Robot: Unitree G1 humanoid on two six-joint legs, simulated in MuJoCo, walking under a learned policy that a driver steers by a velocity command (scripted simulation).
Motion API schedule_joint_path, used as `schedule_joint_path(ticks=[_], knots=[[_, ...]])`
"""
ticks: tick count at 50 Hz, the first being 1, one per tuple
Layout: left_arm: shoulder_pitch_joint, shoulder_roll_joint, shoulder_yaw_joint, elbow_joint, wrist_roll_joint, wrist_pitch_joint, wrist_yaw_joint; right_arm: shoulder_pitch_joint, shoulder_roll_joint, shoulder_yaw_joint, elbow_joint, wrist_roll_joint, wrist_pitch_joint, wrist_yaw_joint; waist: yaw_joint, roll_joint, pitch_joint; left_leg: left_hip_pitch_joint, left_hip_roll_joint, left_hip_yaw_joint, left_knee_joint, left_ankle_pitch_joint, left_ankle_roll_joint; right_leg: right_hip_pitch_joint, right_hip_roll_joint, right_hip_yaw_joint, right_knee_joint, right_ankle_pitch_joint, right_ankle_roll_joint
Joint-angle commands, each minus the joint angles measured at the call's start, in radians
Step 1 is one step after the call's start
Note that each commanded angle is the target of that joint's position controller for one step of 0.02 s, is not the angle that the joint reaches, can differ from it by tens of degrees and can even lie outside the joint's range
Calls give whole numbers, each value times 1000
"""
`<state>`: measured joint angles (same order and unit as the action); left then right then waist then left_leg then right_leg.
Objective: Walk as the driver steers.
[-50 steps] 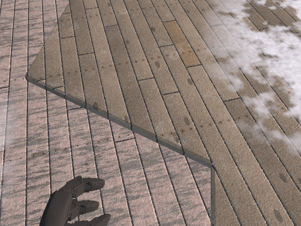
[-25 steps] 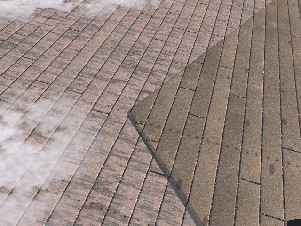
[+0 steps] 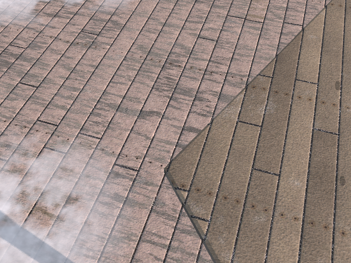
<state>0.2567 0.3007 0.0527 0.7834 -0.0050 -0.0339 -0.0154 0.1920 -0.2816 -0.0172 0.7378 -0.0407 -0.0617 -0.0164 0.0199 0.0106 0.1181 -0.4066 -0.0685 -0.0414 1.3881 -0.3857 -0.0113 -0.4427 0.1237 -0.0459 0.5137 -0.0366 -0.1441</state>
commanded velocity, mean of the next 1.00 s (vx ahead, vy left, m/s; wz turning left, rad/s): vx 0.07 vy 0.00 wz -0.91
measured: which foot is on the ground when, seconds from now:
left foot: up 0.00-0.40, down 0.42-0.90, up 0.92-1.00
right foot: down 0.00-0.42, up 0.44-0.90, down 0.92-1.00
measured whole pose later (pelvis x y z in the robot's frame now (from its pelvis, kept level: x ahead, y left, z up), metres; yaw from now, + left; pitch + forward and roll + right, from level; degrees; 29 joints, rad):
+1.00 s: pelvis +0.16 +0.04 +0.01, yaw -56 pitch +1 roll +1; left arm 0.16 0.31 0.07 0.60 0.01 0.07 -0.02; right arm 0.23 -0.33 -0.07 0.65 -0.02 0.06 -0.01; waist -0.02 0.06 0.07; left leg -0.45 0.11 0.08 1.04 -0.52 -0.09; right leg -0.30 0.05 0.00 0.63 -0.34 -0.06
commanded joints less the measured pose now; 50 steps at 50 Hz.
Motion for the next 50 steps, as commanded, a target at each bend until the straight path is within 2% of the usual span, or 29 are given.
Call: schedule_joint_path(ticks=[1,3,5,7,9,12,15,18,19,20,21,22,23,24,25,26,27,30,33,36,40,43,44,45,46,47,48,49,50], knots=[[110,114,34,-38,-3,2,11,115,-79,-4,-71,-18,45,0,-48,12,-187,-142,79,-41,-89,-15,-40,237,-302,401,-174,737,-184],[90,152,48,-51,9,3,5,97,-62,6,-80,-15,57,-6,-64,33,-213,-109,79,-22,-204,14,-55,171,-240,346,-155,748,-153],[76,171,57,-65,13,15,9,48,-67,9,-104,-9,61,-7,-61,5,-241,-103,68,-9,-299,89,-63,144,-196,335,-136,720,-108],[75,174,66,-79,3,34,16,-8,-77,8,-120,-1,72,-10,-39,-31,-258,-120,66,-16,-350,174,-68,159,-172,365,-122,578,-37],[90,176,74,-88,-4,56,26,-70,-86,6,-139,4,80,-12,-6,-61,-247,-164,69,-44,-391,214,-71,198,-159,428,-123,380,9],[107,175,84,-102,3,77,34,-148,-91,8,-159,12,75,-14,35,-99,-200,-230,58,-89,-479,187,-67,278,-160,533,-124,173,9],[111,177,91,-113,17,83,33,-186,-98,10,-166,21,51,-17,58,-125,-176,-221,29,-111,-582,122,-48,349,-170,603,-81,224,-16],[70,181,94,-132,22,82,29,-151,-113,8,-158,34,29,-20,40,-143,-173,-98,3,-125,-735,84,-22,353,-160,660,-32,329,-9],[36,180,93,-143,19,82,27,-118,-119,6,-148,36,24,-23,18,-152,-165,-15,-1,-120,-829,98,-16,316,-141,670,-26,285,15],[-7,173,89,-156,10,81,25,-73,-124,3,-136,31,18,-30,-17,-145,-151,108,13,-116,-975,174,-7,241,-105,659,-1,185,55],[6,139,78,-161,0,78,24,-47,-150,-6,-127,23,14,-40,-15,-55,-171,268,125,-181,-1082,278,21,140,-45,583,96,-111,104],[97,56,56,-180,-8,78,26,-66,-246,-24,-150,17,27,-49,49,208,-229,439,412,-451,-1088,498,122,-32,85,355,339,-569,161],[119,171,80,-167,29,83,31,-20,-218,-25,-146,29,45,-38,11,201,-280,436,484,-551,-1053,662,226,-95,101,211,518,-664,177],[88,204,92,-152,46,88,27,-18,-155,-13,-149,31,56,-36,13,114,-241,402,452,-442,-1035,692,228,-118,27,187,628,-578,185],[60,199,93,-144,44,96,16,-53,-113,-3,-157,31,63,-36,15,77,-191,337,376,-313,-1036,653,200,-111,-6,175,670,-499,194],[50,185,89,-143,34,106,3,-90,-110,-2,-167,22,70,-37,25,89,-168,299,319,-219,-1040,613,176,-104,-24,158,712,-443,204],[52,179,84,-144,25,115,-10,-98,-121,-6,-171,15,71,-40,25,125,-156,275,289,-151,-1037,647,176,-106,-33,130,759,-406,214],[9,159,69,-159,11,124,-21,-49,-124,-17,-169,5,68,-32,0,141,-168,286,288,-59,-1040,659,188,-119,-60,78,772,-366,230],[-57,136,58,-185,14,129,-31,10,-140,-35,-153,4,63,-30,-31,149,-160,339,331,-36,-1052,594,203,-151,-101,64,678,-362,227],[-99,110,47,-206,14,134,-41,33,-150,-50,-144,1,60,-23,-41,157,-166,350,371,8,-1051,562,208,-118,-137,38,567,-382,215],[-139,82,36,-238,4,136,-51,18,-168,-67,-150,-2,57,-2,-41,183,-177,273,386,118,-1018,520,170,59,-148,-24,351,-408,176],[-146,84,41,-254,1,134,-48,44,-187,-82,-144,12,63,14,-44,194,-183,269,420,160,-937,510,126,138,-123,-75,196,-400,146],[-114,78,43,-246,7,129,-44,39,-189,-86,-144,25,70,17,-17,167,-187,234,417,196,-867,484,92,207,-109,-82,89,-339,131],[-47,93,51,-218,18,116,-32,59,-178,-87,-135,35,78,21,17,81,-202,153,386,241,-740,390,36,325,-96,-33,-43,-243,113],[12,193,75,-203,32,100,-12,93,-142,-80,-146,37,86,29,34,-182,-170,-81,289,302,-474,-7,-37,447,-270,269,-207,-83,62],[29,346,109,-236,22,94,-4,34,-81,-57,-238,16,99,20,27,-337,-157,-327,131,196,-295,-307,-106,437,-517,632,-170,390,-112],[87,304,118,-227,13,93,2,-45,-122,-60,-239,4,109,7,105,-197,-208,-323,145,61,-180,-291,-103,443,-504,581,-152,394,-187],[40,252,95,-216,16,94,11,-40,-113,-59,-228,15,109,4,57,-181,-158,-323,156,29,-176,-202,-93,399,-434,492,-146,307,-166],[-41,210,81,-221,20,99,21,-24,-113,-61,-204,19,101,3,12,-159,-103,-298,168,21,-222,-100,-82,336,-350,406,-150,224,-114]])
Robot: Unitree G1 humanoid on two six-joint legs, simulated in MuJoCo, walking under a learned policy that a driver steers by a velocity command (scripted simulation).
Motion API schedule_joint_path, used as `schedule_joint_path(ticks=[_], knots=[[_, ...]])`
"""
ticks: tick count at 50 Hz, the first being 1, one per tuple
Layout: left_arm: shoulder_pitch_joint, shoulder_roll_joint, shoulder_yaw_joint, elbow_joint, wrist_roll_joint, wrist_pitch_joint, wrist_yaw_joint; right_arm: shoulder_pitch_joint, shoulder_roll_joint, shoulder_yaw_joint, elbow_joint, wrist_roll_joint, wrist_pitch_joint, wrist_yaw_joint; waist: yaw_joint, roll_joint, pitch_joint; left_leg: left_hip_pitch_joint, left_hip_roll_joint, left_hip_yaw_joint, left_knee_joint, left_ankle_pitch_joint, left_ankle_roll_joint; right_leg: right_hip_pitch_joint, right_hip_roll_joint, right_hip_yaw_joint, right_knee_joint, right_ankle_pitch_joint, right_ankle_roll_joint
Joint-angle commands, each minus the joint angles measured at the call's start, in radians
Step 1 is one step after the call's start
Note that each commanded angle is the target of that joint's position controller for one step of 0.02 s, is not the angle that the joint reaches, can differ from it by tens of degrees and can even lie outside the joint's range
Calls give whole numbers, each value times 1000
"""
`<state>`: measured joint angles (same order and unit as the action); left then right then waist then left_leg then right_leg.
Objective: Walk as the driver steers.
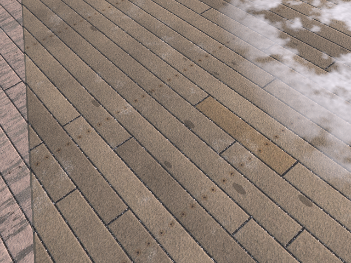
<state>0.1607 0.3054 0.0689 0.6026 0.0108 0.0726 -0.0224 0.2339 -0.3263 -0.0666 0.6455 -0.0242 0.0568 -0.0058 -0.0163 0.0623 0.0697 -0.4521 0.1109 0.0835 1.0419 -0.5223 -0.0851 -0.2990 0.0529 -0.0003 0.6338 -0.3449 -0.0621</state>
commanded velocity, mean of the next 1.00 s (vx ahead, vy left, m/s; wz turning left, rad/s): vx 0.35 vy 0.00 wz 0.30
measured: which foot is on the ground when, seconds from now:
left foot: up 0.00-0.34, down 0.36-0.66, up 0.68-1.00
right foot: down 0.00-0.38, up 0.40-0.66, down 0.68-1.00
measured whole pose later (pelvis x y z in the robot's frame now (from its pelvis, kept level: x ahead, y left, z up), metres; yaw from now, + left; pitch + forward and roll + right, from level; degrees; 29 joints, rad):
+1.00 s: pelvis +0.19 +0.04 +0.00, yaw +23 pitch +4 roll +0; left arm 0.55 0.24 0.03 0.89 0.06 -0.11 0.00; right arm 0.02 -0.25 -0.04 0.54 -0.04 0.05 0.06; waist 0.05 0.04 -0.03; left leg -1.08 0.03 0.02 1.59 -0.31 0.09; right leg 0.13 -0.03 -0.22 0.26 -0.42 0.02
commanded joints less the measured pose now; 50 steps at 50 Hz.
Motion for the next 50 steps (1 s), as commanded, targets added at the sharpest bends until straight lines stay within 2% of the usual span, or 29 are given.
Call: schedule_joint_path(ticks=[1,3,5,8,11,14,17,18,19,20,21,22,23,24,25,27,29,31,32,33,34,35,36,37,38,40,45,48,50], knots=[[3,182,56,-50,0,-7,36,-62,-82,-18,-104,-4,-23,-8,27,-223,-54,-224,-18,-102,98,98,-1,169,-222,326,-265,534,-161],[-2,166,49,-50,-3,-9,32,-18,-82,-19,-71,-16,-18,-3,13,-193,-109,-158,-58,-90,126,136,6,153,-187,302,-234,650,-152],[33,179,54,-33,-1,-16,26,-18,-63,-12,-65,-7,-15,-1,19,-151,-137,-158,-75,-92,75,141,13,186,-185,322,-221,665,-155],[77,167,48,-12,6,-21,29,-44,-45,-2,-64,2,-11,-7,47,-173,-143,-154,-88,-91,-23,136,26,217,-199,364,-216,645,-165],[77,119,24,8,17,-27,34,-35,-28,8,-43,9,-7,-9,51,-187,-155,-46,-84,-76,-126,133,54,190,-213,341,-217,652,-156],[52,44,-18,34,30,-38,38,-20,2,18,-13,21,0,-7,44,-191,-148,159,-83,-67,-303,126,83,107,-218,308,-239,611,-128],[45,109,-8,61,17,-40,51,4,-12,11,3,20,-6,-5,0,-152,-87,302,-128,-56,-601,295,109,55,-198,272,-184,459,-78],[68,119,-3,62,18,-43,55,-12,-50,5,-6,8,-20,-7,16,-90,-74,316,-83,-153,-656,372,121,39,-162,254,-132,353,-40],[96,97,-4,44,23,-45,58,6,-125,-6,-20,-2,-36,-5,39,75,-98,348,91,-399,-705,581,161,-19,-65,165,32,168,0],[81,84,-7,31,14,-35,63,15,-183,-28,-3,17,-39,5,35,214,-74,294,228,-571,-712,822,319,-83,52,28,105,-121,42],[39,103,-3,26,22,-34,67,79,-151,-29,11,18,-41,14,-8,159,-73,317,237,-636,-738,819,376,-144,47,45,275,-259,56],[27,84,-3,27,23,-36,62,87,-148,-35,23,19,-40,15,-5,109,-65,309,195,-589,-731,743,374,-177,43,60,380,-248,64],[29,68,-8,29,30,-41,50,76,-136,-41,28,13,-31,13,9,56,-93,305,116,-539,-751,382,341,-185,19,73,409,-193,67],[9,66,-8,15,36,-44,32,60,-126,-43,27,11,-23,10,11,73,-74,271,73,-541,-802,37,320,-205,-4,75,393,-150,65],[-6,61,-11,7,39,-51,18,37,-118,-43,20,5,-16,10,11,115,-59,252,39,-550,-848,-134,314,-217,1,48,373,-140,71],[-34,44,-18,-5,30,-68,2,36,-113,-50,9,6,-14,15,1,106,-41,215,17,-562,-880,-157,319,-185,12,23,273,-152,85],[-57,14,-28,-15,18,-89,4,30,-123,-61,5,8,-21,18,0,65,-46,188,-2,-560,-845,-96,314,-114,22,25,121,-166,85],[2,7,-30,-1,0,-102,19,-52,-122,-68,-23,9,-24,23,40,64,-60,88,-49,-531,-797,-16,279,63,47,11,-87,-115,74],[83,9,-26,23,-9,-105,35,-100,-115,-70,-37,8,-22,23,91,46,-65,25,-84,-516,-747,-5,248,187,51,-10,-238,4,66],[207,38,-15,63,-12,-109,58,-141,-93,-69,-52,8,-24,17,151,3,-70,-125,-138,-472,-635,-33,196,400,25,-29,-342,111,55],[282,128,6,83,1,-117,77,-145,-33,-58,-71,22,-36,14,170,-167,-94,-355,-225,-332,-353,-85,142,605,-158,145,-367,-31,34],[227,230,22,41,37,-118,84,-138,64,-24,-123,28,-51,13,132,-298,-126,-523,-265,-218,-38,-44,124,563,-481,600,-464,-406,-41],[150,205,23,28,65,-120,81,-173,15,-20,-154,14,-54,16,90,-193,-92,-568,-123,-216,129,77,130,439,-549,715,-479,-525,-108],[113,138,4,23,54,-131,69,-182,-22,-28,-142,1,-54,27,66,-97,-33,-599,-107,-219,209,158,130,394,-488,598,-463,-491,-96],[120,109,-5,32,43,-143,59,-142,-26,-29,-118,-11,-52,40,54,-90,-25,-600,-102,-202,299,201,126,377,-416,462,-453,-374,-61],[176,97,-11,65,37,-161,51,-105,-26,-27,-101,-22,-40,67,50,-144,-26,-606,-80,-153,483,257,131,344,-329,264,-448,-212,-23],[350,41,-24,187,59,-188,16,-299,40,14,-176,-8,-22,56,77,-144,85,-820,-84,-127,724,220,167,310,-316,64,-470,-88,2],[386,18,-30,245,54,-199,22,-418,54,33,-234,-10,-22,60,65,-152,150,-790,-76,-62,571,201,173,240,-291,-66,-540,80,29],[380,28,-30,265,44,-198,39,-438,49,45,-243,-18,-22,75,57,-132,142,-721,-64,38,398,196,188,284,-272,-160,-572,274,29]])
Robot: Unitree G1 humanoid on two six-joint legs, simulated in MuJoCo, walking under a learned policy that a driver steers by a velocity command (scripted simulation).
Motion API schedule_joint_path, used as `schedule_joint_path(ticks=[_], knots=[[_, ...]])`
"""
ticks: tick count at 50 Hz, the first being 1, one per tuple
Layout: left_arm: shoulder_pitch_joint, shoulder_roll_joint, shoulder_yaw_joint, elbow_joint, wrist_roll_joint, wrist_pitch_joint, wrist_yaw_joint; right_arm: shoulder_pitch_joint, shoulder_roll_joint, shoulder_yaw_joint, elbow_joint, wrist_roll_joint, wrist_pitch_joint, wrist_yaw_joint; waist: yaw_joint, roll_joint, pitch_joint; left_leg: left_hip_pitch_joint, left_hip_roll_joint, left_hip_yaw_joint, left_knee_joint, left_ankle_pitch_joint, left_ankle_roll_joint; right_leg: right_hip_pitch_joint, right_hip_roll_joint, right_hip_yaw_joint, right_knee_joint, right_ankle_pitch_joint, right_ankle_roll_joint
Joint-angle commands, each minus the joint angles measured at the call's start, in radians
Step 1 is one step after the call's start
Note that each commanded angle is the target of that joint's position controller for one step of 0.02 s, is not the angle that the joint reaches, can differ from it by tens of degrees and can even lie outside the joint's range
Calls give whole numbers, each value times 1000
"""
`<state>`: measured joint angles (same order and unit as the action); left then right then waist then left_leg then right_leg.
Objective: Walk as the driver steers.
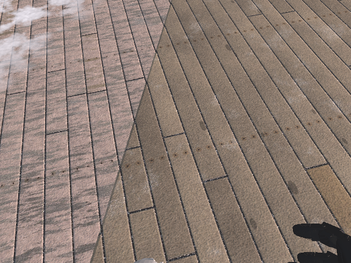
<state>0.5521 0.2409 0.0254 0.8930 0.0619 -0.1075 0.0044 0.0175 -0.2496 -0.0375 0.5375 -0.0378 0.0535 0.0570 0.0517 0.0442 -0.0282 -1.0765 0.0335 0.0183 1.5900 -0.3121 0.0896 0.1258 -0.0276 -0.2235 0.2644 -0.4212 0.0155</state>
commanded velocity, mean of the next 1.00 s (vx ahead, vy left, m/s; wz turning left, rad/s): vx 0.97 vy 0.00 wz -0.15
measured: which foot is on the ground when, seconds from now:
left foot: up 0.00-0.12, down 0.14-0.58, up 0.60-0.96, down 0.98-1.00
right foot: down 0.00-0.14, up 0.16-0.56, down 0.58-0.96, up 0.98-1.00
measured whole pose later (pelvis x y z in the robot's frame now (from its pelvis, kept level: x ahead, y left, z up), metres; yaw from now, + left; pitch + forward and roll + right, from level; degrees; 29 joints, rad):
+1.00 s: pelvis +0.96 +0.19 +0.04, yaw -11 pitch +4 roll +1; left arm 0.44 0.37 0.10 0.84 -0.01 -0.07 -0.01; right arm -0.01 -0.25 0.04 0.56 -0.04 -0.10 -0.01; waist 0.12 -0.03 0.03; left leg -0.56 0.02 -0.03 0.58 -0.09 -0.04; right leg -0.04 0.12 0.26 0.77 -0.54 -0.11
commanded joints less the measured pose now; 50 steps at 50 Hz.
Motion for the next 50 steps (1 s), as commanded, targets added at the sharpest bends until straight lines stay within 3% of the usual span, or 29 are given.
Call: schedule_joint_path(ticks=[1,4,6,7,8,9,10,11,14,18,20,22,24,26,27,28,29,30,31,32,33,34,37,40,42,46,48,49,50], knots=[[-13,102,16,-22,-16,-15,24,-216,-12,26,-131,-1,-19,29,-9,-85,201,15,22,137,-273,23,36,-124,-181,7,-205,486,-47],[-25,212,36,-34,-20,-3,51,-73,-22,25,-81,16,-28,33,-108,-183,35,467,-120,283,-526,-23,107,-73,-236,-70,82,1679,-40],[-93,307,76,-87,-28,24,35,292,-137,-30,16,34,-39,4,-268,-255,-199,824,-199,180,-640,-156,166,-62,-292,-7,569,1812,-75],[-111,294,85,-109,-37,21,12,390,-203,-68,50,36,-55,-11,-307,-206,-239,1109,-173,-16,-834,-139,207,-296,-234,17,927,1286,-59],[-152,114,43,-228,-40,4,-24,281,-325,-108,60,42,-43,-21,-175,180,-270,1423,99,-623,-1052,-263,351,-846,45,68,1411,70,13],[-297,171,46,-320,-20,-38,-38,346,-329,-114,25,20,-23,-38,-229,-17,-368,1436,162,-931,-1232,-370,377,-997,60,309,1545,181,-17],[-351,141,37,-339,-31,-48,-37,343,-318,-113,68,15,-31,-50,-198,-94,-249,1353,184,-917,-1312,-361,346,-1048,10,344,1535,216,-26],[-289,98,17,-313,-34,-48,-22,354,-243,-94,118,10,-49,-57,-124,-171,-87,1166,186,-808,-1319,-202,300,-1033,-34,315,1483,193,-32],[-182,54,-9,-264,-13,31,-4,244,-95,-34,135,3,-121,-64,28,-175,50,756,106,-437,-1321,61,232,-856,-120,300,1326,93,-23],[-401,67,-13,-322,-38,69,-24,346,-116,-28,216,16,-180,-33,-24,-68,189,706,-4,-140,-1454,482,99,-870,-121,198,911,236,-54],[-447,50,-21,-302,-47,58,-43,353,-115,-23,228,26,-190,-30,-57,-68,157,784,-73,-6,-1480,667,29,-776,-74,124,692,411,-88],[-485,26,-30,-297,-62,50,-58,398,-139,-20,244,35,-203,-39,-89,-21,124,889,-13,28,-1522,915,-8,-691,-40,88,512,576,-123],[-486,69,-16,-273,-66,43,-62,408,-176,-26,253,28,-207,-55,-80,32,70,1068,29,64,-1495,1179,-43,-633,31,55,415,625,-146],[-385,133,8,-205,-71,57,-59,388,-211,-33,242,17,-193,-85,-22,74,-54,1217,47,100,-1334,1549,-78,-507,148,22,420,557,-143],[-287,154,17,-181,-53,55,-59,382,-224,-37,235,1,-181,-98,29,93,-46,1199,86,107,-1153,1630,-102,-436,166,22,393,482,-163],[-93,198,40,-126,-49,62,-51,328,-242,-44,224,-17,-161,-111,139,101,-86,1136,112,95,-896,1666,-116,-261,166,57,371,429,-193],[161,241,73,-56,-52,64,-37,187,-263,-57,196,-10,-144,-115,316,36,-109,989,30,131,-424,1415,-121,-58,93,161,222,508,-277],[194,245,77,8,-58,78,-23,83,-92,-11,142,-32,-159,-90,248,-208,-66,539,-154,79,15,-4,-95,163,14,259,402,463,-302],[51,291,81,-41,-21,63,-17,246,6,26,61,27,-170,-82,33,-333,-194,184,-142,-97,221,-256,-127,370,-188,761,351,423,-491],[-7,239,85,-96,-32,68,-13,222,-79,34,42,16,-190,-74,76,-143,-245,153,-103,-174,141,-126,-111,311,-245,985,103,111,-518],[-64,192,77,-98,-48,69,-8,171,-127,32,42,-2,-201,-61,28,18,-96,187,-37,-186,-4,-15,-89,96,-226,949,-5,-40,-462],[-114,172,70,-101,-52,68,-8,161,-136,34,41,-21,-199,-56,-28,85,5,258,-9,-148,-109,11,-81,-111,-185,879,-48,-20,-415],[-147,182,57,-99,-50,29,-6,146,-114,53,13,-46,-129,-45,-113,60,149,415,56,-104,-381,-32,-128,-512,-60,696,-115,45,-371],[-182,218,76,-119,-58,13,-11,-7,-85,76,-48,-7,-127,-27,-65,-36,184,637,64,-33,-784,212,-151,-695,39,555,-160,253,-322],[-132,231,85,-101,-71,14,-28,-52,-59,79,-48,15,-124,-25,1,-66,127,746,5,20,-923,449,-144,-638,69,537,-139,381,-275],[-93,256,100,-99,-58,19,-20,-30,-136,46,-40,22,-139,-51,24,-110,44,779,-44,-15,-1111,380,-130,-319,41,598,68,617,-207],[-164,315,112,-115,-45,21,-16,244,-206,7,27,28,-155,-74,-147,-93,-125,1055,-44,-13,-1108,261,-125,-305,72,557,465,751,-164],[-217,254,98,-138,-46,13,-12,488,-257,-22,87,10,-159,-91,-256,-67,-241,1334,58,-93,-1010,120,-112,-484,99,522,771,567,-149],[-28,72,41,-219,-133,16,-18,469,-351,-45,85,-43,-162,-88,-123,413,-501,1656,471,-722,-1187,-287,33,-823,191,405,1137,-103,-98]])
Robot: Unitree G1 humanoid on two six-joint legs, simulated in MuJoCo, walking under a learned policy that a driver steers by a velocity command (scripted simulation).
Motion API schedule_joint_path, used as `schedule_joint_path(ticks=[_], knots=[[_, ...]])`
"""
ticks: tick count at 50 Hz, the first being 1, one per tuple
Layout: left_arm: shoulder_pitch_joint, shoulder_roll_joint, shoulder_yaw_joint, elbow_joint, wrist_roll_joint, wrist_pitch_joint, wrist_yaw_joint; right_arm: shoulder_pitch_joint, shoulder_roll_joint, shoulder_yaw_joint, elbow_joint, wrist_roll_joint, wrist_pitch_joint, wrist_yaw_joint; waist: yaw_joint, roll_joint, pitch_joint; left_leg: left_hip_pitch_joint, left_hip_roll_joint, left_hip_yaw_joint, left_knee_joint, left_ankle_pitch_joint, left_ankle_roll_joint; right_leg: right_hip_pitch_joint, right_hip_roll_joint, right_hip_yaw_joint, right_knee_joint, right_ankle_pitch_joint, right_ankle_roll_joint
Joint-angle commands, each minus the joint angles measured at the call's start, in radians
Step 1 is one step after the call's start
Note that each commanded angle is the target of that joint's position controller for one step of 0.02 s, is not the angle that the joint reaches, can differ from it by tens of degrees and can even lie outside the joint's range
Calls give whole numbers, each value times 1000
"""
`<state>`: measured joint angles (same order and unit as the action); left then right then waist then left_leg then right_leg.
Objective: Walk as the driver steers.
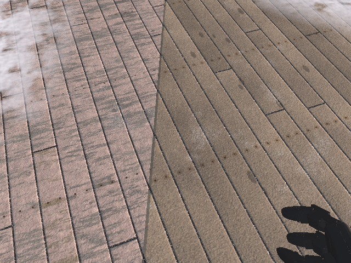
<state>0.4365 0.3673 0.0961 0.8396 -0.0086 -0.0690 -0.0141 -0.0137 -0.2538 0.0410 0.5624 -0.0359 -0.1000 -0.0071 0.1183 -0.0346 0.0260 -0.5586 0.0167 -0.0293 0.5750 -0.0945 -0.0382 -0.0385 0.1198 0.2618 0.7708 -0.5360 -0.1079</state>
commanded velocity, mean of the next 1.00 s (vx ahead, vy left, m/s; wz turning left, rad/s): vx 1.00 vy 0.00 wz -0.47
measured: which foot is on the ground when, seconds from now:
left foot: down 0.00-0.40, up 0.42-0.80, down 0.82-1.00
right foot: up 0.00-0.40, down 0.42-0.82, up 0.84-1.00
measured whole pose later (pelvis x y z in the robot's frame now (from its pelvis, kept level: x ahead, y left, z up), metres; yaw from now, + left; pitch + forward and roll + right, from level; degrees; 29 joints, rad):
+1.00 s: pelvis +0.90 -0.18 +0.02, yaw -24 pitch +0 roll +2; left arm 0.19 0.28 -0.01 0.70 0.07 -0.10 -0.01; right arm 0.43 -0.31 -0.07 0.83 -0.01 -0.04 0.02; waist -0.04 -0.01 0.02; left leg -0.28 -0.15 -0.01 0.47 -0.19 0.11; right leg -0.49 -0.01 0.06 1.28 -0.30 -0.03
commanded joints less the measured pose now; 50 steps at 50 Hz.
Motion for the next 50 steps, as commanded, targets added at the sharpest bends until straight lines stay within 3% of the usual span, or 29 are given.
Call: schedule_joint_path(ticks=[1,2,3,5,7,13,16,19,20,21,22,23,24,25,28,31,33,35,37,39,40,41,42,43,44,45,46,48,50], knots=[[14,3,-42,-146,-26,-3,17,400,-279,-133,23,-30,5,-21,-191,344,-509,985,464,-796,-296,-830,160,-709,-64,-146,704,117,0],[-120,60,-25,-147,5,8,15,319,-188,-107,23,-19,7,-22,-205,209,-297,800,393,-606,-308,-661,134,-729,-91,-188,656,218,6],[-189,71,-18,-154,17,17,4,295,-147,-98,43,-28,8,-17,-203,84,-201,705,346,-445,-287,-436,121,-731,-132,-192,615,248,13],[-276,18,-26,-201,46,41,-31,384,-110,-90,126,-25,-3,-20,-193,130,-89,611,285,-240,-294,-192,107,-775,-180,-205,621,227,10],[-335,-34,-44,-250,39,62,-48,430,-68,-84,180,-5,-22,-3,-165,159,-58,601,271,-133,-321,-64,94,-838,-202,-218,631,231,-1],[-499,-23,-77,-344,48,72,-85,334,-113,-90,225,8,-53,1,-87,85,80,425,179,203,-506,164,74,-685,-175,-356,230,538,-14],[-472,-6,-75,-318,47,68,-85,409,-175,-106,249,9,-39,-6,-62,82,42,489,163,293,-375,765,43,-450,-69,-486,58,519,-53],[-86,76,-34,-209,43,61,-58,342,-276,-133,205,6,9,-24,139,138,-155,453,219,257,185,1102,37,-34,1,-441,11,411,-110],[97,110,-6,-137,32,52,-36,296,-273,-139,184,-3,26,-19,203,56,-210,285,172,250,566,730,46,211,-31,-327,-116,420,-167],[35,156,21,-123,2,63,-9,263,-156,-113,169,-25,30,3,126,-133,-115,-20,-17,239,952,-298,41,284,-85,-197,-111,377,-197],[-66,257,30,-183,31,75,-7,374,-107,-92,42,-12,16,3,-43,-204,-234,-326,-29,80,1165,-424,3,475,-280,267,-180,527,-366],[-46,242,39,-220,32,82,9,325,-159,-84,0,-11,-14,6,2,-102,-319,-399,-16,-60,1114,-343,1,468,-369,543,-435,158,-421],[-79,172,27,-201,34,75,23,272,-190,-85,10,-12,-26,7,-33,39,-121,-411,27,-67,1005,-293,2,278,-362,555,-546,65,-377],[-110,140,16,-182,30,62,26,241,-187,-86,13,-22,-21,6,-90,121,-34,-332,56,-61,909,-287,-2,101,-316,468,-562,115,-328],[-137,82,-11,-158,27,3,32,282,-148,-72,24,-48,44,0,-194,150,41,-137,121,-63,699,-356,-40,-258,-241,287,-554,315,-298],[-124,58,-17,-121,24,-40,22,139,-77,-42,-23,-22,39,21,-154,124,95,-22,169,-3,354,-60,-15,-383,-161,82,-612,495,-224],[-91,71,-14,-97,6,-55,3,84,-40,-31,-10,6,41,40,-99,120,57,118,117,59,169,209,37,-352,-108,-50,-682,537,-166],[-15,73,-18,-64,4,-67,-6,21,-62,-39,-21,27,38,46,-46,64,90,102,105,87,58,307,89,-200,-172,-61,-714,692,-131],[25,100,-15,-35,19,-62,0,-9,-90,-54,-13,17,37,46,-27,59,69,59,45,134,-19,234,131,20,-197,-123,-667,937,-95],[35,141,-11,-22,37,-51,18,82,-124,-75,12,15,34,43,-80,-26,-21,125,-40,165,-5,71,164,163,-246,-188,-475,1400,-55],[25,149,-10,-18,57,-37,29,207,-154,-92,46,18,35,35,-150,-61,-86,232,-80,155,0,-13,185,189,-271,-206,-304,1534,-38],[-30,143,-10,-29,72,-22,38,421,-185,-113,115,18,40,26,-266,-58,-167,438,-100,157,-17,-38,203,115,-253,-251,-52,1520,-18],[-91,115,-20,-57,79,-21,45,626,-249,-143,170,12,51,13,-370,-18,-249,706,-12,35,46,-181,244,-121,-205,-288,325,1267,-3],[-12,-27,-56,-114,34,-39,18,628,-352,-171,188,-11,57,14,-248,355,-305,971,238,-557,-71,-407,422,-594,-6,-288,773,288,75],[-82,19,-62,-140,46,-62,19,546,-275,-161,172,11,64,30,-252,253,-315,967,268,-851,-279,-421,435,-741,-5,-178,818,158,58],[-168,34,-68,-170,40,-72,17,471,-251,-158,160,14,59,31,-224,128,-186,848,262,-711,-293,-394,415,-789,-92,-133,761,251,58],[-242,42,-75,-187,56,-77,14,491,-205,-150,182,21,55,35,-226,-8,-117,704,218,-610,-292,-226,379,-729,-127,-155,659,275,58],[-246,9,-89,-227,84,-52,2,456,-163,-132,204,21,51,21,-131,-11,-30,468,149,-528,-351,-278,357,-672,-168,-155,541,236,83],[-252,-10,-99,-241,92,-15,-2,448,-162,-128,213,30,36,24,-93,11,30,335,88,-448,-394,-258,350,-662,-197,-177,441,194,107]])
